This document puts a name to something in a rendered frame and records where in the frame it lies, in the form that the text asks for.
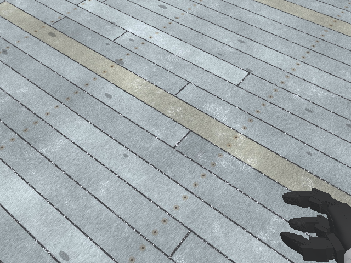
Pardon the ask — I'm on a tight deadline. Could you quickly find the right robot hand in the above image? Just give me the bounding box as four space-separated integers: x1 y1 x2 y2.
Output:
280 188 351 263

